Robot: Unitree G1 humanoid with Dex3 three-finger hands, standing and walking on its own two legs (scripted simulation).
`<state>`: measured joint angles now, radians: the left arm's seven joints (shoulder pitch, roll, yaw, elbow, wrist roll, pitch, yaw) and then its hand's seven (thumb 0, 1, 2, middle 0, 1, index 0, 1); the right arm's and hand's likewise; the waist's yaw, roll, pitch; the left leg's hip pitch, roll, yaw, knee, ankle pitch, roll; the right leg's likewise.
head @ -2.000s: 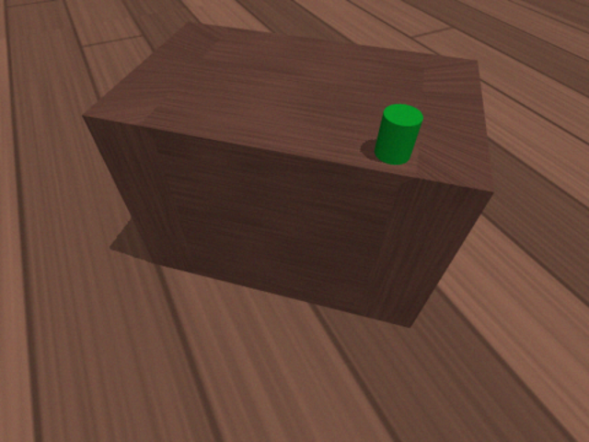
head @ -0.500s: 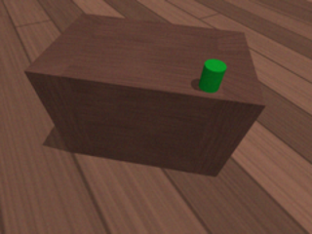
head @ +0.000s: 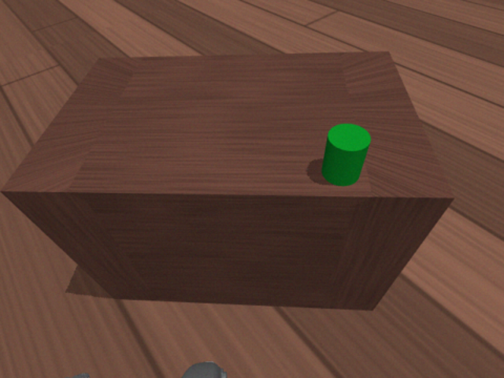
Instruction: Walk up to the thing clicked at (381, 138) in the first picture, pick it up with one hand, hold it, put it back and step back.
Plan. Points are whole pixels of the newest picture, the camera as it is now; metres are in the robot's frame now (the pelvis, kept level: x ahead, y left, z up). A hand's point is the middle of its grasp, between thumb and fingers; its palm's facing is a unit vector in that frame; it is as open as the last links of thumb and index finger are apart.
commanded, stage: walk up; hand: right
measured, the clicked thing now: (344, 155) +0.56 -0.19 -0.01
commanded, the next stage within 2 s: stand in 1.68 s
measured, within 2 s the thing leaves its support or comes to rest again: neither
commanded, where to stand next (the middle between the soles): +0.20 +0.05 m, yaw -4 degrees
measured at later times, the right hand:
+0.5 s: hand (377, 374) +0.16 -0.20 -0.15, palm faces +0.03 +0.92 -0.39, open 7.4 cm
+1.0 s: hand (372, 335) +0.22 -0.20 -0.14, palm faces +0.05 +0.92 -0.38, open 7.4 cm
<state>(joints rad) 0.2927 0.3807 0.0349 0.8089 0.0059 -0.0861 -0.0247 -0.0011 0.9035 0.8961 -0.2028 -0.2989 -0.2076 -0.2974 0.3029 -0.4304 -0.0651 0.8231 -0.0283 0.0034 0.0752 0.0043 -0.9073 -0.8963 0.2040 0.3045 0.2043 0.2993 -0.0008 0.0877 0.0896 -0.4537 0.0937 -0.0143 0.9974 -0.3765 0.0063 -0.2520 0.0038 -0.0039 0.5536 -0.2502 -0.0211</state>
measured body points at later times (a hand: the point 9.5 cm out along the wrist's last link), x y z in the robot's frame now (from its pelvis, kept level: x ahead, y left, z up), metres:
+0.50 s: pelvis +0.14 +0.08 -0.01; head +0.18 +0.08 +0.44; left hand +0.24 +0.40 -0.13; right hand +0.16 -0.24 -0.12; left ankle +0.15 +0.19 -0.73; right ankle +0.20 -0.05 -0.73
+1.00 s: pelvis +0.16 +0.07 +0.00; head +0.17 +0.08 +0.45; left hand +0.29 +0.36 -0.12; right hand +0.22 -0.25 -0.11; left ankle +0.16 +0.20 -0.73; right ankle +0.20 -0.05 -0.73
